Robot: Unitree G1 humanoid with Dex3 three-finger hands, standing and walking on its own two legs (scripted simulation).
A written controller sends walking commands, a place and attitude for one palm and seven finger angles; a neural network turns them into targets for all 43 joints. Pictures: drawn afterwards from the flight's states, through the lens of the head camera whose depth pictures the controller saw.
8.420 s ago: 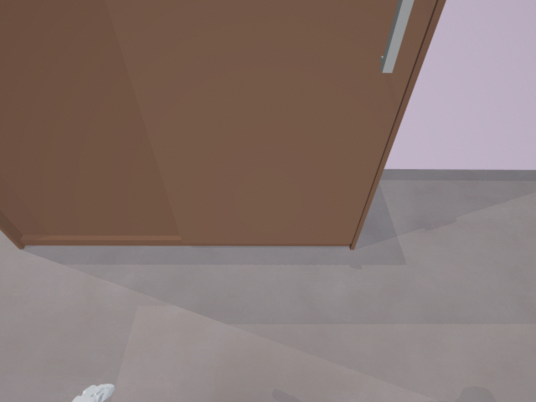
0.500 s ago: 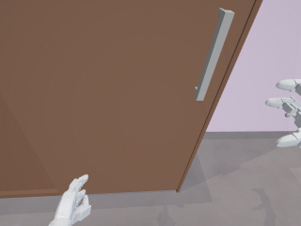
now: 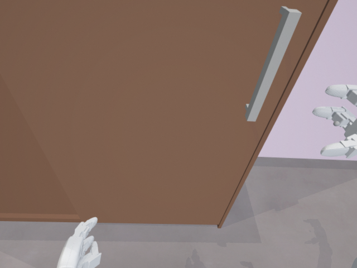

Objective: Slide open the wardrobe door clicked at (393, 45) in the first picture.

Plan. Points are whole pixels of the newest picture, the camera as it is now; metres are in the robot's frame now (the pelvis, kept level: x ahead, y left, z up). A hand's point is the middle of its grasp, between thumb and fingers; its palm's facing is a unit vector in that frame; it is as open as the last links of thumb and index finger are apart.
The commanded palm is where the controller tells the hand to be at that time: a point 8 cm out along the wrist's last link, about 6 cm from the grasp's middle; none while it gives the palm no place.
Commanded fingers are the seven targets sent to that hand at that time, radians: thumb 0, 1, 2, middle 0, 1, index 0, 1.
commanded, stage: move the hooked fingers beside the handle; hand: right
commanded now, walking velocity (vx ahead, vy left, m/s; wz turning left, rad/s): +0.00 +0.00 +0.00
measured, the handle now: (265, 70) +0.52 -0.18 +0.24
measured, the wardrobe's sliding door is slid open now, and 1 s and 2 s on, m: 0.00 0.00 0.00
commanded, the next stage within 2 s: feel for the door with the fingertips in 1.74 s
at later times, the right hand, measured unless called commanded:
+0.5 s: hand (315, 103) +0.40 -0.26 +0.23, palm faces +0.01 +1.00 -0.04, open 13.9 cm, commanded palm +0.37 -0.30 +0.23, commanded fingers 0.00 0.50 -0.30 0.30 1.20 0.30 1.20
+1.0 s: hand (300, 91) +0.45 -0.24 +0.23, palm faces +0.00 +1.00 -0.03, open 13.9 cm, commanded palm +0.43 -0.29 +0.23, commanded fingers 0.00 0.50 -0.30 0.30 1.20 0.30 1.20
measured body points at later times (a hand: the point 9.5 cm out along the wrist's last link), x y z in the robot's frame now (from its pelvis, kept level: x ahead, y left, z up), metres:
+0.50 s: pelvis +0.01 +0.00 +0.00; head +0.00 +0.01 +0.45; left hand +0.14 +0.25 -0.09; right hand +0.39 -0.31 +0.23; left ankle +0.00 +0.12 -0.74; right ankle -0.01 -0.12 -0.74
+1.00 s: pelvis +0.00 -0.01 +0.00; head +0.01 +0.00 +0.45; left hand +0.09 +0.27 -0.11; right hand +0.44 -0.29 +0.23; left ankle +0.00 +0.12 -0.74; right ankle -0.01 -0.12 -0.74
